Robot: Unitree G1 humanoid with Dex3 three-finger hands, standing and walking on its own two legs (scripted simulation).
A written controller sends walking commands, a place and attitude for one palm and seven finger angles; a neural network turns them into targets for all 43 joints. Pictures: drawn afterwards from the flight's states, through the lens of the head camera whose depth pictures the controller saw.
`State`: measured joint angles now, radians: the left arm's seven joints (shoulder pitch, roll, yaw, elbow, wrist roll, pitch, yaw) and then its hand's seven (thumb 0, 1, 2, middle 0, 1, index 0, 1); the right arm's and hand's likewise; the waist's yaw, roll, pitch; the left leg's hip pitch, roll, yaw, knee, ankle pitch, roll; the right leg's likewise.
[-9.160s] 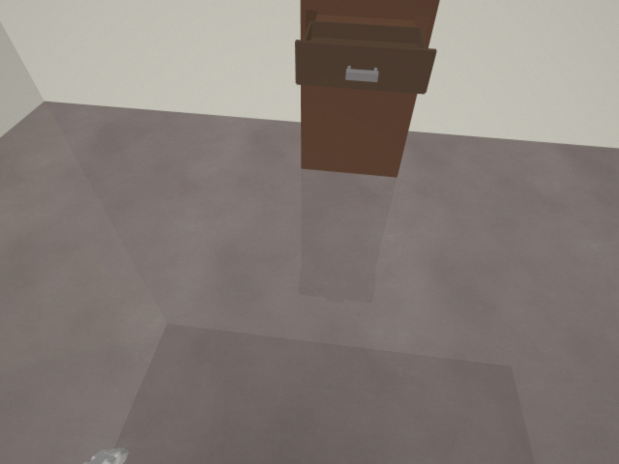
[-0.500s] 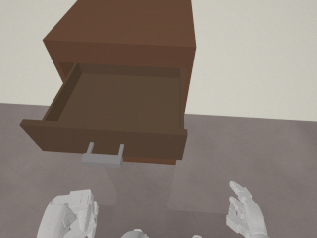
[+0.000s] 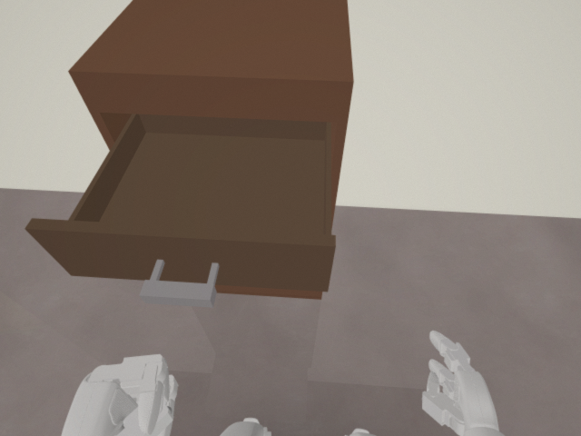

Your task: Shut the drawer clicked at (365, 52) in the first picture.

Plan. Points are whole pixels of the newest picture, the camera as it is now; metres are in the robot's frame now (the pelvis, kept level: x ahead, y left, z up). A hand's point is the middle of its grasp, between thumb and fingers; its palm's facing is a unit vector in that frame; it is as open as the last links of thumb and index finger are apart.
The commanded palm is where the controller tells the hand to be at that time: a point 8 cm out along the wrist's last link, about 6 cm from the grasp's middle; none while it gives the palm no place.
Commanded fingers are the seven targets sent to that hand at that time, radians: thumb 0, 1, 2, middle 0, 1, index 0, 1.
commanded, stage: bring the fist close to the handle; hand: left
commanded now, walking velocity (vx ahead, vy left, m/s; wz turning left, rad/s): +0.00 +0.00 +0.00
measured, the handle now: (183, 280) +0.34 +0.20 -0.01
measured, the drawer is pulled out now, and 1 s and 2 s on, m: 0.28 0.28 0.28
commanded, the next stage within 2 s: push the drawer shut in 1.38 s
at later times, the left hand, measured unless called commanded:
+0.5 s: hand (179, 382) +0.18 +0.15 +0.03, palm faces -0.01 -1.00 -0.04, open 3.3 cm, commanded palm +0.16 +0.21 +0.04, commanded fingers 0.00 0.90 0.90 -1.40 -1.60 -1.40 -1.60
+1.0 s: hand (199, 358) +0.23 +0.15 -0.01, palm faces -0.02 -1.00 -0.03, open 3.3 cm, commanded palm +0.20 +0.20 -0.01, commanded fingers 0.00 0.90 0.90 -1.40 -1.60 -1.40 -1.60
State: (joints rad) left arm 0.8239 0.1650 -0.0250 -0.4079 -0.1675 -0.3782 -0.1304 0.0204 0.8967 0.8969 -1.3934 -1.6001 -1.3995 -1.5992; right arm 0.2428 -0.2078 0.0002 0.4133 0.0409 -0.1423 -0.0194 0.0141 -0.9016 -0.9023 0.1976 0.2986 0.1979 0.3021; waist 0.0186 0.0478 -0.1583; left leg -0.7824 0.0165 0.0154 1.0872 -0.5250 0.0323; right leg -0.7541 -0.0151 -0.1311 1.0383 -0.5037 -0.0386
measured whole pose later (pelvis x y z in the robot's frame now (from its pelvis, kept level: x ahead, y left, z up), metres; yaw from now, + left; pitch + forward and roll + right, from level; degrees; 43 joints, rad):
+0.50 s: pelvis +0.00 -0.01 -0.02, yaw +0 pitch +16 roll -2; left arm 0.61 0.19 0.07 -0.15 -0.21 -0.44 -0.19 0.02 0.90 0.90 -1.39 -1.60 -1.40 -1.60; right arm 0.22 -0.22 -0.02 0.49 0.03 -0.14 -0.04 0.01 -0.90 -0.90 0.20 0.30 0.20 0.30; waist -0.01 0.03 -0.16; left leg -0.90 0.03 0.01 1.17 -0.55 0.02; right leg -0.87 0.00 -0.14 1.12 -0.53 -0.06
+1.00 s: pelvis -0.01 +0.00 -0.05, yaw -1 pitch +22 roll -3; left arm 0.40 0.17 0.02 -0.04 -0.15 -0.47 -0.10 0.02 0.90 0.90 -1.39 -1.60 -1.40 -1.60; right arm 0.20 -0.22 0.01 0.48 0.00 -0.12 -0.01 0.01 -0.90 -0.90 0.20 0.30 0.20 0.30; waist -0.02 0.03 -0.18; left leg -1.10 0.02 0.02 1.31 -0.59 0.04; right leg -1.07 -0.02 -0.13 1.26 -0.57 -0.04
